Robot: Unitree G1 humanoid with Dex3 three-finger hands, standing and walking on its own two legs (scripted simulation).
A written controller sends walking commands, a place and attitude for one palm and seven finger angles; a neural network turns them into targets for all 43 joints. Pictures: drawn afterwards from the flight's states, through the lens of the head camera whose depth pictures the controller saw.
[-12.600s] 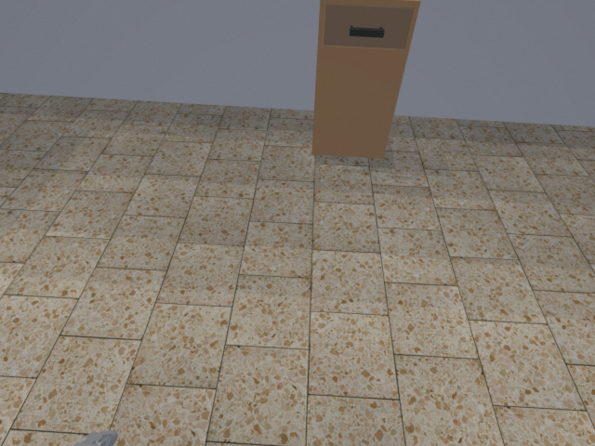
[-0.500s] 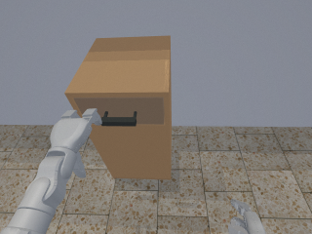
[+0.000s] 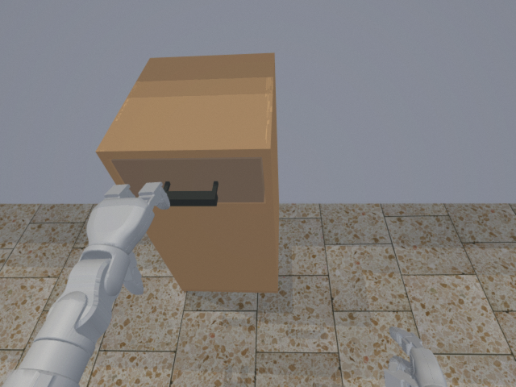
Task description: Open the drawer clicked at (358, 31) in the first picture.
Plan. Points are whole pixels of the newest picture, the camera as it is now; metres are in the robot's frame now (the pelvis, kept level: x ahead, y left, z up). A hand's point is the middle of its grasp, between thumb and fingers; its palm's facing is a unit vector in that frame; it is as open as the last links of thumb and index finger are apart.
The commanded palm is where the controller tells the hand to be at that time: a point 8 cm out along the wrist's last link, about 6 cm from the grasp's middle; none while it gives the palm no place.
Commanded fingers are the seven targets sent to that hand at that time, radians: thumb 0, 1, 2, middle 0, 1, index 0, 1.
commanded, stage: move the hooked fingers above the handle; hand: left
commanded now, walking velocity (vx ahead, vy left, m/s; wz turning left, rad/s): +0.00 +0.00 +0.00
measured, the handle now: (189, 191) +0.54 +0.25 -0.09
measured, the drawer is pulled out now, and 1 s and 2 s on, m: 0.00 0.00 0.00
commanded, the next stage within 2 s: none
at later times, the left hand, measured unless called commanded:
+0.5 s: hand (160, 214) +0.39 +0.24 +0.02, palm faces -0.05 -0.03 -1.00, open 13.8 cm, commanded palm +0.37 +0.25 +0.08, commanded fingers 0.00 -0.50 0.30 -0.30 -1.20 -0.30 -1.20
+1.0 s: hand (168, 203) +0.44 +0.25 -0.01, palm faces -0.08 -0.02 -1.00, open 13.8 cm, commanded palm +0.43 +0.25 +0.04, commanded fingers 0.00 -0.50 0.30 -0.30 -1.20 -0.30 -1.20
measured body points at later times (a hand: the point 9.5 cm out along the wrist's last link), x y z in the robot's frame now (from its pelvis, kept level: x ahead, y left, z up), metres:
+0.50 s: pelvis +0.00 +0.00 -0.01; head +0.06 -0.02 +0.44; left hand +0.38 +0.24 +0.07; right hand +0.10 -0.26 -0.14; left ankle -0.04 +0.11 -0.74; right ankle +0.01 -0.11 -0.74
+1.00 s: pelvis +0.00 +0.01 -0.03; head +0.08 +0.01 +0.42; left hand +0.44 +0.25 +0.04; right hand +0.05 -0.26 -0.15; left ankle -0.04 +0.11 -0.74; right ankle +0.01 -0.11 -0.74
